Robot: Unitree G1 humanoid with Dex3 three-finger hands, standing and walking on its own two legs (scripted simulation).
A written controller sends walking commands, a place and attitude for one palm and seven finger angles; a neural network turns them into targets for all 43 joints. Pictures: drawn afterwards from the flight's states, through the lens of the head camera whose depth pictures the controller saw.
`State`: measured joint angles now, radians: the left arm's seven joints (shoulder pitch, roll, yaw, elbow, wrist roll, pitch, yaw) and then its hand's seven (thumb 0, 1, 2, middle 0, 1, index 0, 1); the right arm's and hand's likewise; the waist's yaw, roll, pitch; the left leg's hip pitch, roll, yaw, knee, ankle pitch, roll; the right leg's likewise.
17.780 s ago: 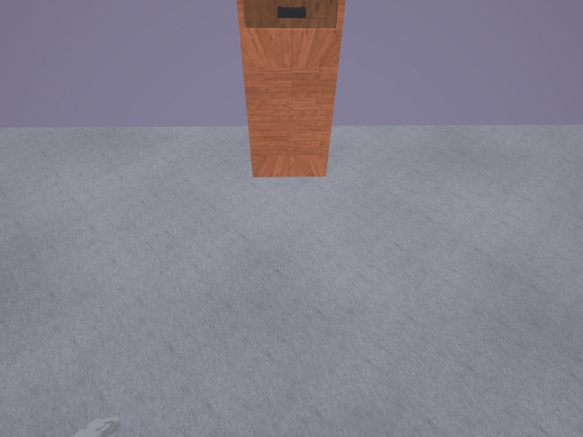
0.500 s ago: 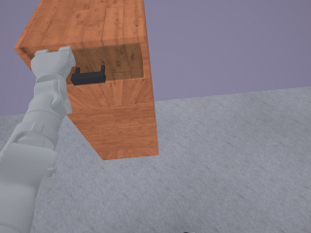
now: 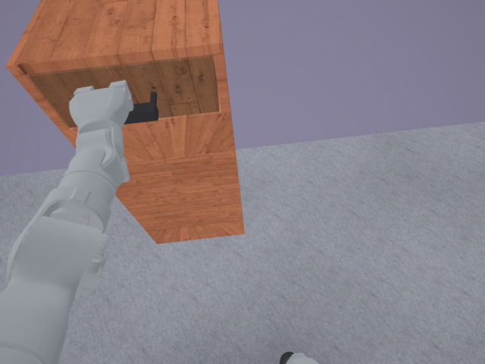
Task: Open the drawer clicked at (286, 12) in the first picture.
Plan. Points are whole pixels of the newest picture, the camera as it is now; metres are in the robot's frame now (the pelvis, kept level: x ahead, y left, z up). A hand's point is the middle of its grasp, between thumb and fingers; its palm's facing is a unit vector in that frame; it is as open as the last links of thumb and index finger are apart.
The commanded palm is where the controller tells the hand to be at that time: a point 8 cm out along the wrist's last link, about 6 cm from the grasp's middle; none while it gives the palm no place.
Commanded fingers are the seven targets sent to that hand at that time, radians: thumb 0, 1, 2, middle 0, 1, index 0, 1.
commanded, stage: lower the fingers behind the handle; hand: left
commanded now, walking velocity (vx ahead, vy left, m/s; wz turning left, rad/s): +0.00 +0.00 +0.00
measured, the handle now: (132, 106) +0.59 +0.20 +0.05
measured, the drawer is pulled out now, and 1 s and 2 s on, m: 0.00 0.00 0.00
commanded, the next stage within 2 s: lift the fingers back up to retry in 1.18 s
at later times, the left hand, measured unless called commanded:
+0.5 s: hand (127, 134) +0.50 +0.19 +0.07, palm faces +0.02 +0.02 -1.00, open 13.8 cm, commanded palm +0.48 +0.19 +0.10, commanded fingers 0.00 -0.50 0.30 -0.30 -1.20 -0.30 -1.20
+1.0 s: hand (127, 133) +0.51 +0.19 +0.07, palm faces +0.02 +0.03 -1.00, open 13.7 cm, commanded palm +0.48 +0.19 +0.08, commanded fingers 0.00 -0.50 0.30 -0.30 -1.20 -0.30 -1.20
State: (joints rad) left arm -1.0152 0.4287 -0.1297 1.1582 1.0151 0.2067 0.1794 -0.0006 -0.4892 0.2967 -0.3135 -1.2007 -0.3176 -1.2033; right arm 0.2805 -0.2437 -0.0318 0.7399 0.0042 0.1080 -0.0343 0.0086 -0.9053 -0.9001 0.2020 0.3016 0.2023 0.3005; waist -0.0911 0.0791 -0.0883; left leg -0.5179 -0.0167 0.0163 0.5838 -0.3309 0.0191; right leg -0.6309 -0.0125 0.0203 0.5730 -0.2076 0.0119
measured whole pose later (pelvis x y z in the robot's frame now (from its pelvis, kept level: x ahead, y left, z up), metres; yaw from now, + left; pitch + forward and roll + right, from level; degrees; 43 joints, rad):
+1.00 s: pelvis -0.03 +0.00 -0.02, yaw +0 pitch +19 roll +0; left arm -1.07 0.49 -0.11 1.17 1.08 0.07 0.28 0.00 -0.49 0.30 -0.31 -1.22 -0.28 -1.36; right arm 0.37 -0.29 -0.04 0.71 0.00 0.05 -0.03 0.01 -0.91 -0.90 0.20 0.30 0.20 0.30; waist -0.14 0.04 -0.13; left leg -0.74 -0.01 0.02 0.79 -0.39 0.01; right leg -0.84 0.00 0.02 0.74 -0.24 0.00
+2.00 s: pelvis +0.03 +0.01 +0.00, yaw +0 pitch +15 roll -1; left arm -0.96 0.44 -0.12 1.01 1.03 0.10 0.16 0.00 -0.49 0.30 -0.31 -1.20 -0.32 -1.21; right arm 0.31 -0.27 -0.04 0.71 0.01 0.10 -0.02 0.01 -0.91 -0.90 0.20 0.30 0.20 0.30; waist -0.07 0.08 -0.13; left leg -0.48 -0.01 0.01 0.58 -0.37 0.02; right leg -0.58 -0.01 0.01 0.56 -0.24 0.02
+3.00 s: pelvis +0.00 +0.00 +0.00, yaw +1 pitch +12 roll +0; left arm -0.92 0.47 -0.19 0.97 0.99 0.02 0.02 0.00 -0.49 0.30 -0.31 -1.20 -0.32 -1.20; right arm 0.33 -0.26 -0.05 0.74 0.01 0.09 -0.07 0.01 -0.90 -0.90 0.20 0.30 0.20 0.30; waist -0.07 0.06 -0.07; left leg -0.44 -0.02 -0.01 0.56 -0.33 0.02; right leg -0.54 -0.02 0.00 0.53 -0.20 0.01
